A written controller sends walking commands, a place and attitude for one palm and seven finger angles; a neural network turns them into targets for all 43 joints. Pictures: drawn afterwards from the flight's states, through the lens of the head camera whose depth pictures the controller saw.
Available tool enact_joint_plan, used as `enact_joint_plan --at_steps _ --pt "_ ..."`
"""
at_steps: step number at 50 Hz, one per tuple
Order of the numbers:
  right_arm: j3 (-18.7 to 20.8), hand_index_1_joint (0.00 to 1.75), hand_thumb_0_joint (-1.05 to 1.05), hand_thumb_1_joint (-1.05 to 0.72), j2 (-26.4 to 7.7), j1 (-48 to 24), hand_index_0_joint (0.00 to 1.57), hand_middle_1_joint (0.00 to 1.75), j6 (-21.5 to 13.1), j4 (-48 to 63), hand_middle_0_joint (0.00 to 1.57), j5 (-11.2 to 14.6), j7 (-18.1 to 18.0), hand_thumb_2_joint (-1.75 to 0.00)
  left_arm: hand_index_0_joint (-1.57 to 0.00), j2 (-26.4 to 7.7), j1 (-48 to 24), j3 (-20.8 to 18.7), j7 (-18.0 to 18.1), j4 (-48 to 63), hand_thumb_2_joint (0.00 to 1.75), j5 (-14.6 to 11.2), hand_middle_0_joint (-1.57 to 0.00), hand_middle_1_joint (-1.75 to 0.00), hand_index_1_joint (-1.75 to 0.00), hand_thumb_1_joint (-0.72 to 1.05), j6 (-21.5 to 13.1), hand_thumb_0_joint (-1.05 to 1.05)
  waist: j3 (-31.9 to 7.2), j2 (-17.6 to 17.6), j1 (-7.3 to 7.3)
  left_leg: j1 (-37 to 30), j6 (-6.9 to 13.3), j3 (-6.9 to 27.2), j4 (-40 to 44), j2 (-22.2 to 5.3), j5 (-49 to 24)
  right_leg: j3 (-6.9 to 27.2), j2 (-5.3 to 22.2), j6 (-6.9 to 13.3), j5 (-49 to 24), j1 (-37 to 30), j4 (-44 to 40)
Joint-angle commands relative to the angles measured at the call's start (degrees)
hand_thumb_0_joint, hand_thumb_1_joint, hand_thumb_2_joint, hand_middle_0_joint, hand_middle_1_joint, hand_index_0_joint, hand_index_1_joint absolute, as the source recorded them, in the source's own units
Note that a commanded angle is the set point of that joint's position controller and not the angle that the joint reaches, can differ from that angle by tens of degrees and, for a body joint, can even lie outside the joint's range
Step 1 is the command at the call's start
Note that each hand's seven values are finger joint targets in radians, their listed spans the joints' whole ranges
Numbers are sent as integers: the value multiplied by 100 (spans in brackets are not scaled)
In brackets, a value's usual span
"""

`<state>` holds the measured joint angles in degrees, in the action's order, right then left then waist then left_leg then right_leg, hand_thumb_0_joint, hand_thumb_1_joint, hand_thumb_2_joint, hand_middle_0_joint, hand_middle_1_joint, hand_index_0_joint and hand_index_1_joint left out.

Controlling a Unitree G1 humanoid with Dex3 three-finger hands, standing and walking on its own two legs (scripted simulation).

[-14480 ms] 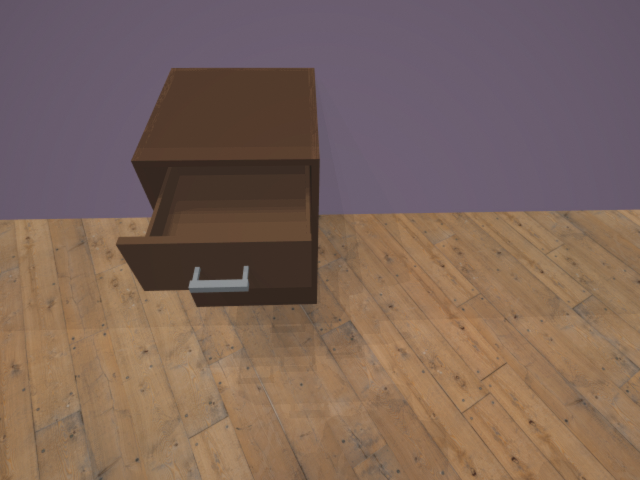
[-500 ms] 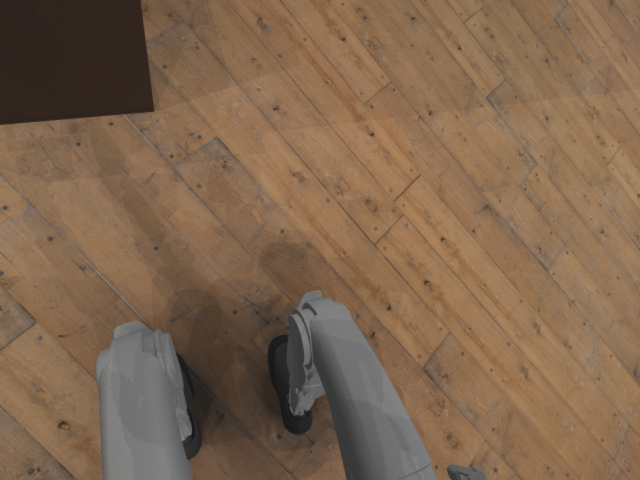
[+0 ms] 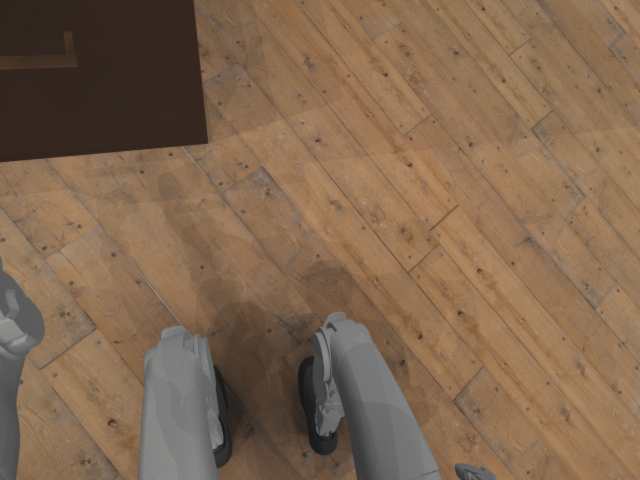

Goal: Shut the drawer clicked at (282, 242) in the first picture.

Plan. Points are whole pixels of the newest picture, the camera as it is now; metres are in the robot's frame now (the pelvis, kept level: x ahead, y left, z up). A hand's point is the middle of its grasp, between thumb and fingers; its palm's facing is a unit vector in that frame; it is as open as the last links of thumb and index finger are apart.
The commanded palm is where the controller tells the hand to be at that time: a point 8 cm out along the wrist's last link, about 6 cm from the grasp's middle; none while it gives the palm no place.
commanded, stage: draw the hand back to the body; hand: left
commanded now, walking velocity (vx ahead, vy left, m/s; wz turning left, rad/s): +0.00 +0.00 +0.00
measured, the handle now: out of the picture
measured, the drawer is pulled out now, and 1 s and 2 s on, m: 0.00 0.00 0.00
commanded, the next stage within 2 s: step back with the hand held close in 1.48 s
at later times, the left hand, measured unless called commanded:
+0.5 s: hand out of the picture +0.43 +0.28 +0.15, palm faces +0.19 -0.98 -0.06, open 3.3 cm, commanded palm +0.40 +0.31 +0.16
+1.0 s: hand out of the picture +0.31 +0.27 +0.30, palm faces +0.41 -0.85 -0.33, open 3.2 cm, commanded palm +0.25 +0.31 +0.33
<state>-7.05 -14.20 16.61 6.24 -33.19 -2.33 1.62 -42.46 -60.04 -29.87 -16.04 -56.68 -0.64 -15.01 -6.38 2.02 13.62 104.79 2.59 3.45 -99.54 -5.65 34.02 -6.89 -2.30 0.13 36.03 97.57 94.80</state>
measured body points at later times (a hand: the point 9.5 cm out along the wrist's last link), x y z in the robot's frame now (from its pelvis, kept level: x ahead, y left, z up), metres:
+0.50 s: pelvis +0.04 +0.00 +0.12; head +0.19 +0.05 +0.54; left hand +0.41 +0.33 +0.16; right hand +0.18 -0.24 +0.00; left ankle +0.06 +0.11 -0.50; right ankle +0.06 -0.12 -0.50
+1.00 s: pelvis +0.08 +0.01 +0.23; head +0.10 -0.01 +0.68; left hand +0.28 +0.32 +0.32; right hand +0.29 -0.19 +0.14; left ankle +0.06 +0.11 -0.50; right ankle +0.06 -0.12 -0.50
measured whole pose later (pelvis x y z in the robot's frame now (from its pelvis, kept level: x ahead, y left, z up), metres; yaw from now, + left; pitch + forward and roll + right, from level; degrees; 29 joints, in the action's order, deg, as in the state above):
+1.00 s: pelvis +0.08 +0.01 +0.23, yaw +8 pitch +3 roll -1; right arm -3.2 -13.2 11.1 1.9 -29.8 3.0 -5.1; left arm -18.4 11.1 -9.1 7.1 0.7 -4.0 -1.0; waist -2.6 3.3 -0.8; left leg 21.0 1.3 -2.1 -36.8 -0.6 19.2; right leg -2.6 0.8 -0.3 21.4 16.3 34.3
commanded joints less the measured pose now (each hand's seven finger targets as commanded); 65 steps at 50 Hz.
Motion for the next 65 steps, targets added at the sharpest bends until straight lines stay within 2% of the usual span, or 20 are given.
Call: enact_joint_plan --at_steps 1,5,7,9,10,14,17,21,26,28,30,31,32,33,36,39,48,55,62,65 --pt "549 30 0 -90 -1315 1268 20 30 -51 -45 20 -69 -127 -90 -140 -1376 -2583 57 73 1320 90 -165 -140 -160 -160 90 -644 0 -3902 1848 126 -4160 -28 522 941 103 -2043 162 -154 170 -1426 -941 -1058" --pt "578 30 0 -90 -1322 1235 20 30 -10 -83 20 -91 -131 -90 -140 -1144 -2241 144 27 857 90 -193 -140 -160 -160 90 -748 0 -3860 1634 122 -4086 -24 475 866 124 -2298 155 -147 169 -1578 -1032 -1069" --pt "652 30 0 -90 -1312 1191 20 30 38 181 20 -30 -78 -90 -140 -1315 -1531 -147 -24 1788 90 -303 -140 -160 -160 90 -771 0 -4744 2110 -398 -4934 -99 437 1184 148 -2916 187 -131 212 -1901 -1692 -1198" --pt "756 30 0 -90 -1294 1067 20 30 71 407 20 97 -11 -90 -140 -1183 -670 -185 -51 2802 90 -488 -140 -160 -160 90 -595 0 -5358 2170 -648 -5773 -157 492 1539 129 -3473 227 -133 217 -2264 -2197 -1461" --pt "790 30 0 -90 -1257 993 20 30 62 481 20 169 13 -90 -140 -1032 -221 -175 -50 3148 90 -616 -140 -160 -160 90 -444 0 -5389 1923 -691 -5808 -135 436 1681 147 -3476 254 -140 195 -2429 -2569 -1628" --pt "829 30 0 -90 -1160 711 20 30 -150 568 20 400 -52 -90 -140 -690 813 -225 97 4080 90 -1045 -140 -160 -160 90 7 0 -4741 1074 -734 -5432 -54 216 2206 200 -2981 357 -110 92 -2628 -3594 -2249" --pt "859 30 0 -90 -1045 564 20 30 -433 487 20 440 -152 -90 -140 -316 1203 -69 311 4768 90 -1204 -140 -160 -160 90 -126 0 -4546 1082 -745 -5815 -87 142 2616 253 -2913 392 -89 65 -2638 -3985 -2638" --pt "892 30 0 -90 -956 468 20 30 -700 208 20 448 -278 -90 -140 632 1609 668 362 4240 90 -1224 -140 -160 -160 90 -415 0 -3361 742 -527 -5995 -102 54 3065 297 -2463 357 -74 36 -2264 -4017 -3178" --pt "910 30 0 -90 -952 357 20 30 -735 366 20 487 -320 -90 -140 1233 2692 1182 155 3703 90 -1302 -140 -160 -160 90 -518 0 -2465 612 -719 -6564 -125 -35 3825 399 -2323 270 -67 100 -2121 -4581 -3821" --pt "902 30 0 -90 -933 225 20 30 -699 545 20 512 -319 -90 -140 1286 3093 1253 128 3958 90 -1355 -140 -160 -160 90 -535 0 -2305 692 -836 -6932 -146 -43 4140 407 -2518 224 -55 114 -2265 -4875 -4013" --pt "896 30 0 -90 -910 108 20 30 -677 738 20 532 -330 -90 -140 1226 3529 1139 166 4255 90 -1441 -140 -160 -160 90 -553 0 -2185 429 -921 -7061 -122 -71 4400 428 -2548 215 -57 98 -2383 -5336 -4219" --pt "908 30 0 -90 -845 -162 20 30 -412 925 20 504 -395 -90 -140 509 3997 1170 882 4288 90 -572 -140 -160 -160 90 -65 0 -2561 759 -1357 -7689 -168 -148 4854 484 -2622 486 82 248 -2332 -5736 -4507" --pt "864 30 0 -90 -684 -258 20 30 -320 1185 20 525 -450 -90 -140 1083 4193 1454 1267 4876 90 -562 -140 -160 -160 90 176 0 -2153 742 -1193 -7895 -186 -154 5097 466 -2639 408 60 219 -2417 -5803 -4691" --pt "853 30 0 -90 -690 -334 20 30 -257 1236 20 528 -495 -90 -140 1245 4411 1603 1546 5091 90 -481 -140 -160 -160 90 368 0 -1968 778 -1199 -8022 -188 -161 5269 449 -2504 408 75 207 -2376 -5997 -4865" --pt "777 30 0 -90 -673 -523 20 30 -214 1341 20 492 -690 -90 -140 996 4717 1418 2146 5667 90 -367 -140 -160 -160 90 691 0 -1600 255 -1163 -8136 -135 -154 5662 405 -2427 404 88 183 -2552 -6682 -5256" --pt "731 30 0 -90 -645 -646 20 30 -306 1344 20 507 -796 -90 -140 1138 4913 1551 2385 6078 90 -318 -140 -160 -160 90 876 0 -1297 355 -1170 -8545 -137 -171 6039 388 -2675 408 140 165 -2790 -7153 -5608" --pt "655 30 0 -90 -553 -1040 20 30 -748 1192 20 490 -730 -90 -140 1552 6525 1666 2361 7059 90 -386 -140 -160 -160 90 1100 0 -438 51 -1395 -9471 -151 -244 6937 390 -3200 375 212 136 -3313 -8226 -6570" --pt "666 30 0 -90 -439 -1172 20 30 -1059 1132 20 414 -621 -90 -140 1321 7695 1112 2315 8559 90 -434 -140 -160 -160 90 1008 0 -300 196 -1545 -9946 -150 -327 7273 373 -3775 402 254 100 -3813 -8811 -6964" --pt "696 30 0 -90 -362 -1251 20 30 -1348 1058 20 369 -576 -90 -140 1305 8573 790 2299 9587 90 -453 -140 -160 -160 90 850 0 94 147 -1600 -9986 -126 -437 7367 417 -3424 439 267 72 -3777 -8877 -7236" --pt "734 30 0 -90 -348 -1246 20 30 -1469 1059 20 361 -588 -90 -140 1187 8912 528 2308 10030 90 -445 -140 -160 -160 90 722 0 -6 34 -1674 -10048 -87 -474 7296 428 -3470 466 277 58 -3906 -8909 -7236"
